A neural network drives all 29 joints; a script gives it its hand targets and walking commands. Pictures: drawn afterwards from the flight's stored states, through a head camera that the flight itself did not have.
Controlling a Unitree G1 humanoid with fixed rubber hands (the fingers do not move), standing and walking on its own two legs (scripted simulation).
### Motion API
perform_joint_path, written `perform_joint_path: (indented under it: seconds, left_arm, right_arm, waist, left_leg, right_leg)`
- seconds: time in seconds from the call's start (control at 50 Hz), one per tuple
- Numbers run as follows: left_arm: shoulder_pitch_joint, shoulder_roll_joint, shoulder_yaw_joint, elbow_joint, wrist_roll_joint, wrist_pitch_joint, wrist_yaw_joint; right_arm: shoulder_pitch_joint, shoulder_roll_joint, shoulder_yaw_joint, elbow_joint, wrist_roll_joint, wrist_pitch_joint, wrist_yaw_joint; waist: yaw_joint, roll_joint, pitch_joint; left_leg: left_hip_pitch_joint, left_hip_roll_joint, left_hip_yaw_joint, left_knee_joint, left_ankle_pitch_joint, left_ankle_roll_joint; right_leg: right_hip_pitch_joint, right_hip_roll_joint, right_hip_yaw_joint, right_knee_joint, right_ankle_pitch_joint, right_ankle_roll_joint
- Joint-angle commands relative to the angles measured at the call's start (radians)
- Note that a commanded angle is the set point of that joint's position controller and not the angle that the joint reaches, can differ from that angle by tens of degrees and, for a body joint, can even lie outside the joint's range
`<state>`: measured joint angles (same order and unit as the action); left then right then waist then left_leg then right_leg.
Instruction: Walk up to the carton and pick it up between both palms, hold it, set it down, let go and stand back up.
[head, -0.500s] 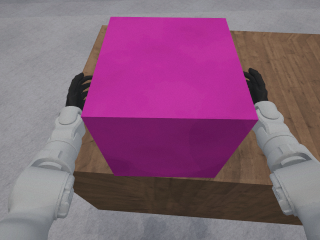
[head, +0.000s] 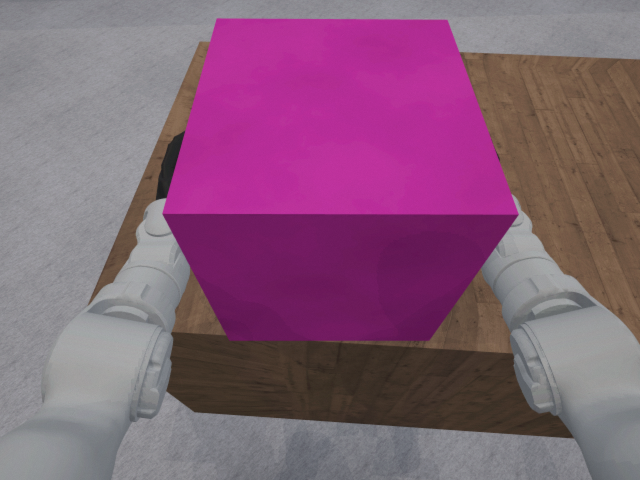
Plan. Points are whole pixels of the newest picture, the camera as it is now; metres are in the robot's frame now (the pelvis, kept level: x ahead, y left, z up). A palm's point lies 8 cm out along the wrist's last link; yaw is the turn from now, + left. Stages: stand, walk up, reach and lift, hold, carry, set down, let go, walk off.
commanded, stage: reach and lift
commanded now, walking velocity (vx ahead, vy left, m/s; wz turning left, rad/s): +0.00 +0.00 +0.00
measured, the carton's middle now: (330, 191) +0.49 +0.00 +0.06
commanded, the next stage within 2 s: none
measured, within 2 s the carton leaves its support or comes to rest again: leaves its support in 1.94 s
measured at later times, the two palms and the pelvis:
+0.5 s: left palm (177, 195) +0.46 +0.19 +0.09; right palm (483, 190) +0.47 -0.19 +0.09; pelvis +0.01 +0.00 +0.00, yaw +0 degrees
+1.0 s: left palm (177, 194) +0.46 +0.19 +0.09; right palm (484, 189) +0.47 -0.19 +0.09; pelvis +0.02 +0.01 +0.01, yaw +1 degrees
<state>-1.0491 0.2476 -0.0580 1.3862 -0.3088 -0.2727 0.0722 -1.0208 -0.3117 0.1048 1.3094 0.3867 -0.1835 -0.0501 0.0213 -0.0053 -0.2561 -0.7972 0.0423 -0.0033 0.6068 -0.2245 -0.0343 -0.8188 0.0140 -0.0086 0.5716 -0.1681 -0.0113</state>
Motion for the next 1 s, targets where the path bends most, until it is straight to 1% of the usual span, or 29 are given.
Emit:
perform_joint_path:
  seconds: [0.0, 0.08, 0.26, 0.52, 0.72, 0.8, 0.86, 0.9, 0.94, 0.96, 0.98]
  left_arm:
    - [-0.480, 0.081, -0.001, -0.116, -0.011, -0.030, 0.013]
    - [-0.482, 0.062, -0.011, -0.124, -0.015, -0.035, 0.014]
    - [-0.456, 0.025, 0.000, -0.141, 0.006, -0.046, 0.010]
    - [-0.442, -0.041, 0.006, -0.157, 0.029, -0.064, 0.008]
    - [-0.437, -0.099, 0.031, -0.168, 0.066, -0.084, -0.005]
    - [-0.436, -0.144, 0.060, -0.181, 0.105, -0.094, -0.019]
    - [-0.435, -0.210, 0.098, -0.200, 0.163, -0.102, -0.043]
    - [-0.438, -0.315, 0.109, -0.203, 0.218, -0.108, -0.075]
    - [-0.446, -0.514, 0.101, -0.193, 0.288, -0.114, -0.136]
    - [-0.434, -0.570, 0.100, -0.178, 0.309, -0.119, -0.160]
    - [-0.420, -0.594, 0.104, -0.168, 0.319, -0.126, -0.173]
  right_arm:
    - [-0.466, -0.085, -0.002, -0.148, -0.001, -0.021, 0.015]
    - [-0.459, -0.077, -0.004, -0.150, -0.004, -0.024, 0.018]
    - [-0.445, -0.052, -0.004, -0.154, -0.013, -0.038, 0.019]
    - [-0.434, 0.014, -0.028, -0.170, -0.059, -0.039, 0.023]
    - [-0.423, 0.092, -0.066, -0.186, -0.123, -0.042, 0.029]
    - [-0.413, 0.151, -0.099, -0.196, -0.175, -0.049, 0.040]
    - [-0.401, 0.233, -0.142, -0.209, -0.249, -0.062, 0.059]
    - [-0.396, 0.358, -0.163, -0.219, -0.326, -0.075, 0.087]
    - [-0.395, 0.587, -0.166, -0.234, -0.425, -0.089, 0.139]
    - [-0.381, 0.643, -0.168, -0.239, -0.454, -0.094, 0.163]
    - [-0.365, 0.662, -0.172, -0.239, -0.469, -0.098, 0.177]
  waist:
    - [0.006, -0.018, -0.665]
    - [0.001, -0.008, -0.669]
    - [0.001, -0.004, -0.654]
    - [-0.004, -0.001, -0.632]
    - [-0.010, -0.002, -0.610]
    - [-0.013, -0.001, -0.597]
    - [-0.016, 0.002, -0.581]
    - [-0.022, 0.006, -0.563]
    - [-0.032, 0.016, -0.533]
    - [-0.036, 0.029, -0.520]
    - [-0.039, 0.034, -0.504]
  left_leg:
    - [0.259, -0.043, 0.057, -0.044, 0.212, -0.024]
    - [0.287, -0.042, 0.054, -0.037, 0.241, -0.031]
    - [0.324, -0.040, 0.048, -0.026, 0.309, -0.036]
    - [0.352, -0.039, 0.043, -0.041, 0.314, -0.032]
    - [0.362, -0.041, 0.042, -0.065, 0.311, -0.026]
    - [0.378, -0.043, 0.044, -0.083, 0.318, -0.025]
    - [0.404, -0.044, 0.048, -0.104, 0.330, -0.026]
    - [0.426, -0.045, 0.051, -0.124, 0.337, -0.027]
    - [0.444, -0.048, 0.050, -0.152, 0.332, -0.026]
    - [0.442, -0.049, 0.049, -0.163, 0.329, -0.027]
    - [0.436, -0.050, 0.046, -0.176, 0.323, -0.028]
  right_leg:
    - [0.482, 0.007, -0.015, -0.023, 0.216, 0.033]
    - [0.466, 0.010, -0.019, -0.027, 0.233, 0.030]
    - [0.468, 0.014, -0.023, -0.031, 0.292, 0.030]
    - [0.459, 0.007, -0.024, -0.056, 0.271, 0.025]
    - [0.481, -0.003, -0.024, -0.080, 0.268, 0.026]
    - [0.501, -0.008, -0.028, -0.097, 0.278, 0.028]
    - [0.527, -0.013, -0.035, -0.116, 0.296, 0.031]
    - [0.557, -0.016, -0.043, -0.134, 0.322, 0.034]
    - [0.615, -0.019, -0.050, -0.154, 0.370, 0.035]
    - [0.653, -0.021, -0.047, -0.158, 0.403, 0.032]
    - [0.685, -0.022, -0.043, -0.160, 0.427, 0.030]
